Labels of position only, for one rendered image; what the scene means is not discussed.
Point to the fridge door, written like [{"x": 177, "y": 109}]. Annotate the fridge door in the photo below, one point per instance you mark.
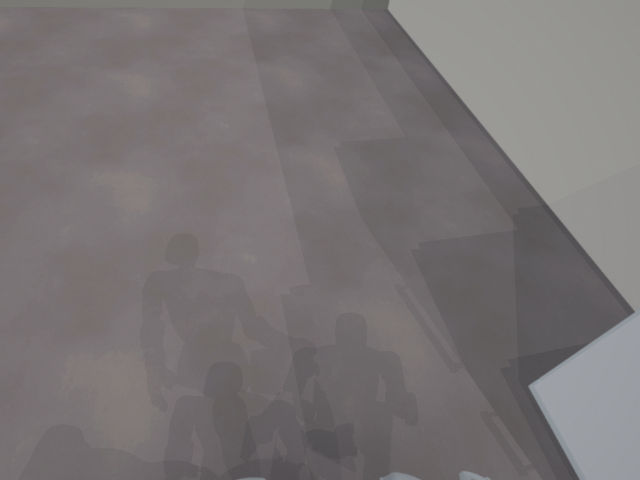
[{"x": 594, "y": 400}]

